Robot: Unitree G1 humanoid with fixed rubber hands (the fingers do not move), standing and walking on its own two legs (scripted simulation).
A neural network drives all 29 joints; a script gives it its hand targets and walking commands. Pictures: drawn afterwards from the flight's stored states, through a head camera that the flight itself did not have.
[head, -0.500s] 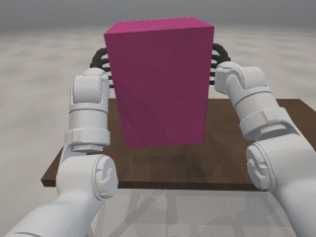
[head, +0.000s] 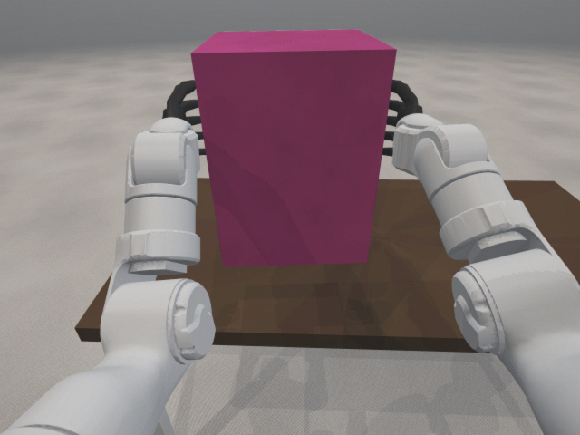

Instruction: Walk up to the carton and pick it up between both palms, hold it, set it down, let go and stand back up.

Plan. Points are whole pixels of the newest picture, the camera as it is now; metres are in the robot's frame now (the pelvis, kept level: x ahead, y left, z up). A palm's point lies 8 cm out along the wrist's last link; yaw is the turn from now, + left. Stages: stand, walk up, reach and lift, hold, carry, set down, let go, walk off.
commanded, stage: hold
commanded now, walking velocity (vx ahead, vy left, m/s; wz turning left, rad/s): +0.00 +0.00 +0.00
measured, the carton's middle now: (291, 146) +0.42 +0.01 +0.28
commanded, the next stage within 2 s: none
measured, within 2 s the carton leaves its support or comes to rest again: neither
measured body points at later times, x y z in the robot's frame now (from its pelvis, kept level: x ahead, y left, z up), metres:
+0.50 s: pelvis +0.00 +0.00 +0.00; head -0.10 +0.01 +0.44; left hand +0.38 +0.15 +0.32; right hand +0.38 -0.14 +0.32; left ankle +0.05 +0.09 -0.75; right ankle -0.02 -0.08 -0.75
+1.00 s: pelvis +0.00 +0.00 +0.00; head -0.10 +0.01 +0.44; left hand +0.39 +0.15 +0.31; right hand +0.38 -0.15 +0.31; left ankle +0.05 +0.09 -0.75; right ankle -0.02 -0.08 -0.75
